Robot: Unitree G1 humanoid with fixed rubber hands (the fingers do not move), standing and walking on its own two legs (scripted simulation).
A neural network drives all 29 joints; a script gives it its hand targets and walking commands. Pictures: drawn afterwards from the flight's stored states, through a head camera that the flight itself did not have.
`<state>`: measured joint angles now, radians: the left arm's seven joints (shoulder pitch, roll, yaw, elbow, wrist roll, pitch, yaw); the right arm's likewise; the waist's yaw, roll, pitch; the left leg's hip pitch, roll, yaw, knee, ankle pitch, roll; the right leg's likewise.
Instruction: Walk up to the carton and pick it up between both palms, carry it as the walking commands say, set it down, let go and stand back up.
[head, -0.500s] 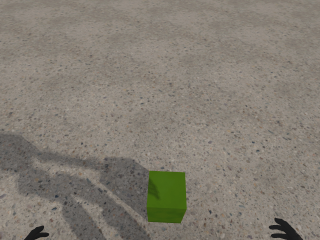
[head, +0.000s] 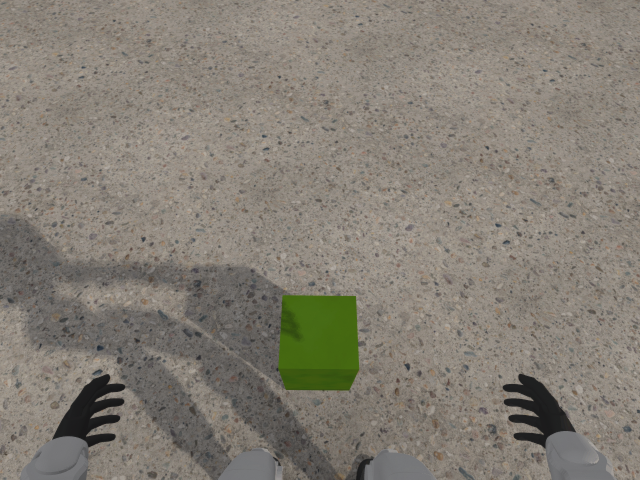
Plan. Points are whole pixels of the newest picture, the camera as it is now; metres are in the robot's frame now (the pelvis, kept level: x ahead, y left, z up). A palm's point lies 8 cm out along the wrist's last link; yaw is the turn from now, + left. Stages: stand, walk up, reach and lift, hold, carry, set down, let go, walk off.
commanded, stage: reach and lift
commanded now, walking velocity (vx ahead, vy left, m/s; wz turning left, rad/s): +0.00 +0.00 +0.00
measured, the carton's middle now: (318, 346) +0.42 +0.02 -0.62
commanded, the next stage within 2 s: none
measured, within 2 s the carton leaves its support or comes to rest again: neither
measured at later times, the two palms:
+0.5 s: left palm (146, 358) +0.27 +0.28 -0.15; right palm (482, 354) +0.29 -0.23 -0.14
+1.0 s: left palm (205, 288) +0.41 +0.22 -0.19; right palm (425, 292) +0.41 -0.17 -0.20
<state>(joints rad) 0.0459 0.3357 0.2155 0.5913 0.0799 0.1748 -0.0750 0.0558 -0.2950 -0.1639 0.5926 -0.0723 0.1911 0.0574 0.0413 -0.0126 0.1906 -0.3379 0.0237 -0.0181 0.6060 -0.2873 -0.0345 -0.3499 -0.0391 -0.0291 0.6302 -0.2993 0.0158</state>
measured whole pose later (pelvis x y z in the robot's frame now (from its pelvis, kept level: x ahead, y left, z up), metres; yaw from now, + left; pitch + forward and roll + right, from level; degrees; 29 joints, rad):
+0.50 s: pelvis -0.03 +0.01 -0.05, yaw -1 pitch +23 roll +0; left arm -0.36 0.29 0.20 0.66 -0.02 0.16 -0.06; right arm -0.38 -0.25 -0.15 0.64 0.00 0.21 -0.03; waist 0.04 -0.02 0.00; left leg -1.00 0.03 -0.01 0.94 -0.34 -0.03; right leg -1.00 -0.03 -0.01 0.93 -0.33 0.02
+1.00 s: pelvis -0.06 +0.02 -0.10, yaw -2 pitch +38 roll +0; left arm -0.98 0.23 0.30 0.89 0.03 0.12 0.01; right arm -0.98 -0.19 -0.29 0.85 -0.06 0.14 -0.05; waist 0.03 -0.02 0.00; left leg -1.42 0.02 0.00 1.07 -0.31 -0.01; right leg -1.42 -0.03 0.02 1.05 -0.29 0.04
